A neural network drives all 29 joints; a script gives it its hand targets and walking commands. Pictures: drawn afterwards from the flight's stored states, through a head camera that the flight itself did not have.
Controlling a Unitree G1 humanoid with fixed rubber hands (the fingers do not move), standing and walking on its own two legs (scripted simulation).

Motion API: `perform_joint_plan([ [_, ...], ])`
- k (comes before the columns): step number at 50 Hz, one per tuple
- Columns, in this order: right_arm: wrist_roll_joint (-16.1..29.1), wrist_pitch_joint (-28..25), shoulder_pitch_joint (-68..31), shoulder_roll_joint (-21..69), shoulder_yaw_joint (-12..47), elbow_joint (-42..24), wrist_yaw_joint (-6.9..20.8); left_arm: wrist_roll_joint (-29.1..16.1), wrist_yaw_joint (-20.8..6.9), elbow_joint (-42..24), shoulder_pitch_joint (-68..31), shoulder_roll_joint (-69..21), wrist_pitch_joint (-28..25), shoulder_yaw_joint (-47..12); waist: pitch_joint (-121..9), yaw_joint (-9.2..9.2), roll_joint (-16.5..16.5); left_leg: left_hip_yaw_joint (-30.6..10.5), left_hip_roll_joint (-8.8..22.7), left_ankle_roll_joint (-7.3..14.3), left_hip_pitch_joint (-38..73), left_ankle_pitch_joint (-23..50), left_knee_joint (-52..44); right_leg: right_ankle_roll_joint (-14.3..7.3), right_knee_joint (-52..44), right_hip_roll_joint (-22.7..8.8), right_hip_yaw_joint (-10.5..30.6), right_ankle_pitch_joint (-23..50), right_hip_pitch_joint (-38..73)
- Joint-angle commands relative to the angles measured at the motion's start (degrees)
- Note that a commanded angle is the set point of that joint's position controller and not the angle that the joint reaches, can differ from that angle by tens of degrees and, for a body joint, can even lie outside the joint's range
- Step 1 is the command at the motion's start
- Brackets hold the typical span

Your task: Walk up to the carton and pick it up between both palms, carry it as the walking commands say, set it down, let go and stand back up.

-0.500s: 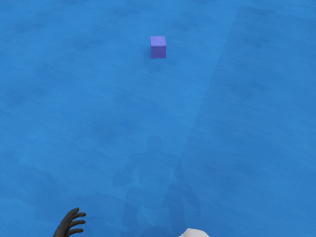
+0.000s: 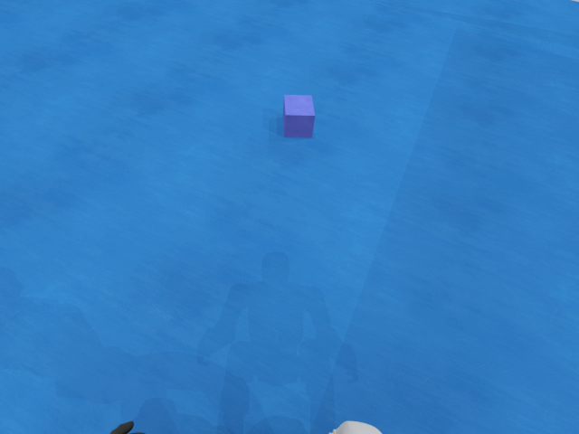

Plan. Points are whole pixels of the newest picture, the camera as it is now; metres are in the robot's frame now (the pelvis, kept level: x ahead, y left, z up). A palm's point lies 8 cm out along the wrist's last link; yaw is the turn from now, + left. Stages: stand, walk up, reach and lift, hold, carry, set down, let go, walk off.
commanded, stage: walk up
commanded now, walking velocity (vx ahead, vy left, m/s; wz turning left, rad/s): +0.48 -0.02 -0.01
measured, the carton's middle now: (298, 116) +1.71 -0.04 -0.69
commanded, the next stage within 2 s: none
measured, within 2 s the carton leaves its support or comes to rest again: neither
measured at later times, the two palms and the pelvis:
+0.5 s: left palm (130, 367) +0.22 +0.26 -0.15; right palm (417, 293) +0.37 -0.23 -0.12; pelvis +0.25 +0.01 -0.01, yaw +0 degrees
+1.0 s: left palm (190, 220) +0.50 +0.22 -0.12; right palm (422, 212) +0.57 -0.29 -0.13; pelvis +0.49 -0.04 +0.00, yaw +1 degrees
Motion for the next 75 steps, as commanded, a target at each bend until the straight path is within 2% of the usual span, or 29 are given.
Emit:
perform_joint_plan([
  [1, -1.76, -0.46, 0.58, -10.94, -4.36, -2.37, -0.31, 0.88, -0.92, -5.48, -4.73, 2.00, 0.41, 0.17, 2.99, -1.09, 11.06, -10.24, 12.56, 7.28, 0.17, -7.72, -23.14, 0.17, -15.68, -2.35, -1.64, 0.33, -1.65],
  [5, -1.58, 0.36, -1.03, -11.34, -4.64, -2.89, 0.27, 1.55, -0.01, 0.68, 8.57, 6.09, -0.53, 1.88, -3.90, 4.92, 3.54, -2.33, 5.55, 3.85, -6.43, -2.20, -2.43, -0.22, -28.71, 0.45, -5.05, 9.09, 21.50],
  [7, -1.63, 0.15, -5.84, -5.17, -3.33, -8.19, 0.57, 2.27, 1.39, 2.89, 23.13, 16.93, -1.18, 4.29, -4.95, 10.09, -22.94, -0.20, -4.64, 0.73, -28.47, -14.22, 31.61, -9.63, -46.33, -20.98, 34.80, -6.28, 33.20],
  [11, -1.68, -0.20, -9.66, -4.74, -3.27, -8.79, 0.71, 2.45, 2.44, 1.54, 13.39, 9.09, -1.93, 2.09, -2.71, 5.56, -2.83, -6.44, 2.13, 0.36, -29.86, -5.53, 34.20, -12.36, -41.79, -17.70, 24.63, 15.39, 27.56],
  [14, -1.14, 0.68, -11.07, -2.52, -2.48, -8.14, 2.07, 1.93, 2.27, 1.45, 12.95, 8.30, -2.13, 2.05, -0.92, 5.16, -11.54, -2.75, 0.53, -0.25, -24.78, -6.17, 19.51, -9.69, -40.51, -13.07, 11.79, 26.97, 25.52],
  [20, -0.50, 0.51, -8.27, -3.67, -2.77, -5.33, 1.68, 0.75, 1.59, 1.41, 5.48, 10.41, -0.83, 2.09, -2.86, 0.55, -10.71, 4.21, -4.47, 0.50, -3.24, 4.88, -5.42, -6.98, -33.70, -9.22, 4.18, 25.03, 16.42],
  [21, -0.73, -0.29, 0.49, -6.12, -3.97, -1.77, 0.81, 0.65, 1.47, 1.80, 6.72, 9.16, -1.07, 1.66, -5.66, -3.01, -1.80, 4.17, -4.09, 0.79, 9.28, 5.61, -5.08, -6.28, -25.58, -6.55, 2.93, 25.37, 11.26],
  [22, -1.44, -0.95, 9.39, -12.12, -5.74, 0.31, 0.02, 0.53, 1.25, 1.18, 6.34, 6.29, -1.69, 1.23, -10.59, -7.03, 9.66, -8.33, 5.82, 2.86, 20.09, 3.09, -7.37, -3.38, -10.09, -2.10, -0.20, 19.74, 2.07],
  [23, -1.76, -0.48, 15.25, -18.47, -6.33, 2.23, -0.37, 1.18, 1.38, -0.64, 1.36, 3.60, -1.25, 0.75, -7.26, -9.82, 23.29, -27.77, 16.69, 7.22, 22.14, -6.69, -17.81, -1.20, 6.71, 3.40, -2.59, -9.56, -12.69],
  [24, -1.79, 0.26, 15.86, -17.54, -5.75, 1.19, -0.68, 1.42, 1.24, -1.68, 3.34, 4.60, -0.65, 0.86, -6.81, -8.88, 18.37, -39.17, 22.11, 10.29, 22.36, -10.89, -20.79, -1.39, 13.63, 1.30, 2.36, -9.36, -18.06],
  [26, -1.62, 0.28, 8.14, -13.43, -4.97, 0.45, -0.82, 1.26, 0.70, -2.57, -2.39, 4.89, -0.39, 0.72, 1.25, -5.74, 5.34, -30.66, 18.11, 9.19, 16.78, -6.11, -19.86, -0.67, 15.42, -1.34, 5.32, 1.22, -21.79],
  [29, -1.77, -1.28, 5.52, -9.96, -4.31, -1.31, -0.86, 1.39, -0.55, -3.78, -1.51, 2.99, 0.44, 0.04, -1.26, -3.31, 15.03, -15.35, 13.18, 7.91, 15.78, 16.75, -17.83, 0.22, 6.89, -1.70, 2.91, 3.68, -17.31],
  [30, -1.62, -1.19, 5.60, -10.76, -4.20, -0.98, -0.92, 1.15, -0.80, -3.42, -1.47, 3.09, 1.07, 0.33, -0.53, -3.02, 11.49, -14.93, 14.65, 8.16, 11.92, 20.91, -17.35, 1.15, 3.79, -2.59, 2.42, 2.90, -13.35],
  [37, -1.39, 0.13, 2.21, -12.59, -4.89, -1.26, -0.57, 1.30, -2.07, -5.89, -6.81, 2.86, 1.08, 0.40, 3.17, -0.68, 15.54, -3.66, 8.13, 5.77, 3.13, 0.50, -19.49, 0.92, -23.76, -0.15, -4.74, 8.57, 3.44],
  [39, -1.44, -0.32, 2.06, -12.27, -4.86, -2.03, -0.15, 1.62, -0.98, -1.96, 2.16, 6.26, 0.30, 2.36, -1.30, 3.86, 2.61, -2.54, 6.00, 3.86, -2.84, 7.91, -6.21, 0.11, -25.92, 1.69, -6.13, 13.84, 18.45],
  [40, -1.90, -0.46, 0.25, -11.04, -4.53, -3.46, -0.07, 2.19, 0.13, 0.74, 14.95, 10.45, -0.39, 3.45, -8.50, 9.21, -4.90, 0.67, 1.91, 1.88, -8.48, 5.68, 12.16, -2.38, -30.16, -4.67, 2.90, 6.56, 29.83],
  [41, -0.51, -0.75, 1.48, -6.11, -4.22, -5.76, 0.06, 2.25, 1.11, 2.33, 22.07, 18.63, -0.66, 5.33, -13.58, 10.01, -26.35, 0.38, -6.36, 0.17, -20.77, -14.32, 32.59, -8.29, -43.09, -19.61, 31.51, 1.13, 38.00],
  [42, -1.16, -0.64, -2.20, -6.60, -4.02, -7.03, -0.48, 1.59, 1.64, 1.92, 20.78, 18.72, -0.75, 5.31, -9.75, 9.69, -19.22, -5.69, -2.32, 1.53, -26.63, -14.36, 37.71, -11.50, -45.30, -23.85, 38.84, -3.29, 35.28],
  [45, -1.47, -0.02, -5.78, -5.67, -3.48, -7.18, 0.21, 2.21, 1.67, -0.01, 12.83, 7.61, -1.58, 2.08, -3.64, 4.75, -4.14, -6.21, 1.01, 1.65, -27.95, -4.81, 38.16, -10.93, -39.91, -15.81, 25.20, 20.50, 28.48],
  [49, -1.52, 1.38, -6.71, -2.56, -2.78, -6.96, 1.45, 1.73, 1.59, 0.28, 12.49, 6.19, -2.26, 1.71, -2.81, 3.72, -12.59, -3.36, 1.30, 0.21, -21.85, -4.17, 24.95, -9.48, -42.31, -13.01, 13.92, 22.63, 22.04],
  [57, -0.72, 0.96, -13.81, -2.71, -2.25, -7.40, 1.93, 1.45, 1.50, 2.09, 10.07, 8.84, -0.81, 1.55, 1.50, 3.37, -9.48, 1.94, -2.26, 0.50, -12.86, 0.46, 0.99, -8.56, -41.13, -10.66, 5.63, 22.47, 20.42],
  [59, -1.19, 0.14, -5.29, -4.18, -3.49, -3.61, 1.28, 0.93, 1.31, 2.13, 8.51, 9.04, -0.82, 1.68, -3.13, -0.99, -5.98, 4.59, -4.94, 0.91, 3.57, 5.18, -3.89, -6.64, -29.07, -8.71, 2.36, 26.68, 13.96],
  [60, -1.16, -0.74, 4.85, -8.22, -4.95, -0.36, 0.35, 0.91, 1.30, 1.18, 8.21, 8.78, -1.06, 1.85, -9.21, -5.38, 3.50, -0.33, -1.14, 2.17, 15.40, 4.58, -4.06, -5.64, -15.29, -4.94, 1.84, 26.28, 9.15],
  [61, -1.86, -0.71, 12.86, -15.93, -6.20, 1.14, -0.44, 1.25, 1.07, -1.04, 5.74, 5.12, -1.15, 1.63, -12.05, -8.69, 21.50, -20.48, 13.18, 5.45, 20.65, -3.30, -14.01, -2.33, 3.63, 1.22, -2.19, 4.86, -3.38],
  [62, -1.68, -0.18, 16.59, -17.08, -5.76, 2.34, -0.67, 1.81, 1.13, -2.14, 4.17, 4.62, -0.69, 1.26, -8.46, -9.23, 19.63, -39.14, 19.13, 7.23, 21.13, -13.34, -22.14, -2.20, 13.15, 3.76, 2.09, -9.78, -14.43],
  [63, -1.90, 0.71, 13.08, -16.73, -5.63, 1.18, -0.94, 1.70, 1.08, -1.51, 3.88, 4.17, -0.16, 0.93, -1.98, -5.53, 11.08, -44.47, 22.11, 7.88, 16.69, -19.74, -23.67, -1.64, 18.73, 1.46, 6.11, -4.77, -18.35],
  [67, -1.35, -1.40, 1.74, -7.79, -3.42, -1.47, -0.51, 1.79, -0.58, -1.10, 3.21, 4.08, 1.48, 1.15, 3.07, -0.97, 12.50, -18.61, 11.81, 5.05, 8.84, 3.97, -20.91, -0.01, 13.36, -1.15, 4.07, 8.67, -16.36],
  [70, -1.03, -2.00, 6.62, -8.23, -4.05, -0.02, -0.68, 1.91, -1.29, -2.34, -0.47, 3.06, 2.26, 1.03, 0.86, -2.20, 12.03, -15.01, 12.42, 5.59, 11.68, 15.40, -19.42, 1.29, 8.29, -2.67, 3.17, 10.84, -16.96],
  [75, -1.59, -0.86, 4.75, -8.91, -3.79, -1.45, -1.26, 0.78, -2.62, -5.40, -7.97, 1.70, 2.83, 0.11, 8.14, -2.64, 13.40, -10.49, 12.17, 6.66, 6.40, 4.91, -25.07, 1.81, -5.69, -2.65, 0.13, 14.82, -16.60],
])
